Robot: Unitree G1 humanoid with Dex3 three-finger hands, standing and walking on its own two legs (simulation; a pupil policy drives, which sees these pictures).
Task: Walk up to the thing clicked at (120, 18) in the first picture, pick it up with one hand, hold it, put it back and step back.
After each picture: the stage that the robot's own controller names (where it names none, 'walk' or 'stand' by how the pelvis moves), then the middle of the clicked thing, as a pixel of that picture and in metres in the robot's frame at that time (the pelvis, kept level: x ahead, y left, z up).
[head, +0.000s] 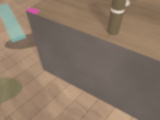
stand; (116, 13) +0.78 -0.18 +0.03
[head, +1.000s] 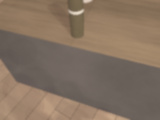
walk; (76, 13) +0.69 +0.06 +0.05
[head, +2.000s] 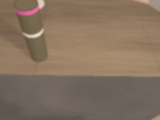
stand; (34, 34) +0.50 +0.18 +0.06
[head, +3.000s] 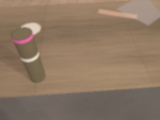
stand; (31, 58) +0.47 +0.21 +0.03
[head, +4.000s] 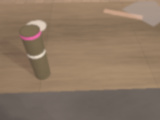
stand; (37, 55) +0.48 +0.19 +0.02
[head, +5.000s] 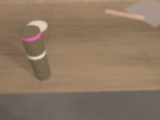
stand; (37, 56) +0.47 +0.19 +0.02
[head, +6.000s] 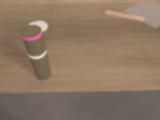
stand; (38, 55) +0.48 +0.19 +0.02
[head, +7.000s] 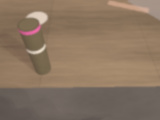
rise first; (37, 50) +0.48 +0.19 +0.03
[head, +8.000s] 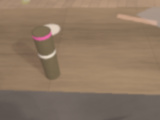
rise first; (47, 55) +0.49 +0.18 +0.03
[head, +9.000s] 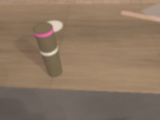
go down; (50, 52) +0.49 +0.18 +0.03
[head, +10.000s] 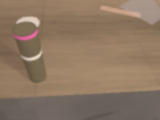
go down; (32, 56) +0.45 +0.17 +0.05
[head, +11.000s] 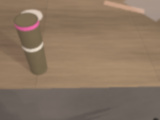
approach; (33, 48) +0.47 +0.17 +0.05
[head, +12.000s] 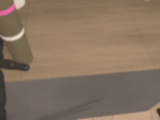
close; (14, 36) +0.48 +0.19 +0.09
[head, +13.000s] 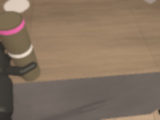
lift; (21, 52) +0.42 +0.17 +0.09
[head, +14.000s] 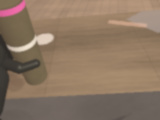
lift; (24, 47) +0.32 +0.15 +0.25
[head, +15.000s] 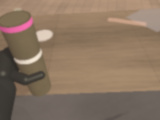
hold; (30, 60) +0.32 +0.15 +0.20
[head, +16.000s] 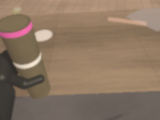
hold; (29, 63) +0.31 +0.15 +0.20
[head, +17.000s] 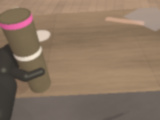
crouch; (30, 57) +0.33 +0.15 +0.20
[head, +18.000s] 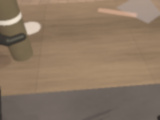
lower; (10, 23) +0.44 +0.19 +0.22
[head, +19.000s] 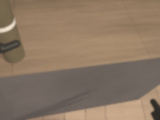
lower; (4, 28) +0.49 +0.18 +0.10
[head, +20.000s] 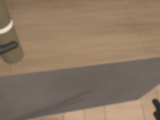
lower; (1, 30) +0.48 +0.19 +0.11
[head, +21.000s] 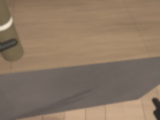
lower; (1, 27) +0.49 +0.19 +0.11
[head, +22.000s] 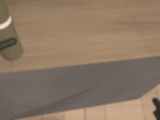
lower; (0, 26) +0.49 +0.19 +0.11
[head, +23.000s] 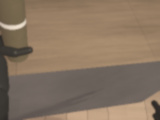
open; (13, 26) +0.48 +0.16 +0.11
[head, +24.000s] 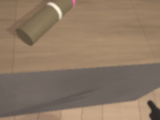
rise; (48, 16) +0.59 +0.07 +0.02
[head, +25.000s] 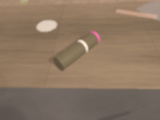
sink last; (77, 49) +0.58 +0.06 -0.01
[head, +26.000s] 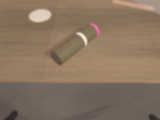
stand; (76, 43) +0.58 +0.05 -0.01
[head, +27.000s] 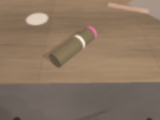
stand; (74, 45) +0.58 +0.04 -0.01
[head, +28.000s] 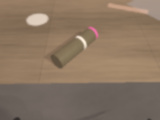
stand; (75, 46) +0.58 +0.03 +0.00
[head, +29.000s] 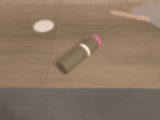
stand; (80, 53) +0.58 +0.02 -0.06
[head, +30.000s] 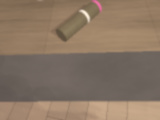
walk; (79, 20) +0.68 +0.04 -0.05
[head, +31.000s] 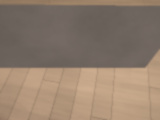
walk; out of the picture +0.96 +0.00 -0.03
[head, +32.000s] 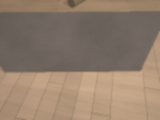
stand; out of the picture +1.14 +0.01 -0.05
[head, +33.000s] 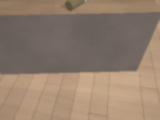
stand; out of the picture +1.13 +0.00 -0.07
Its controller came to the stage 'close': yes
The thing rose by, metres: 0.20
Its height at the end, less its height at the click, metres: -0.09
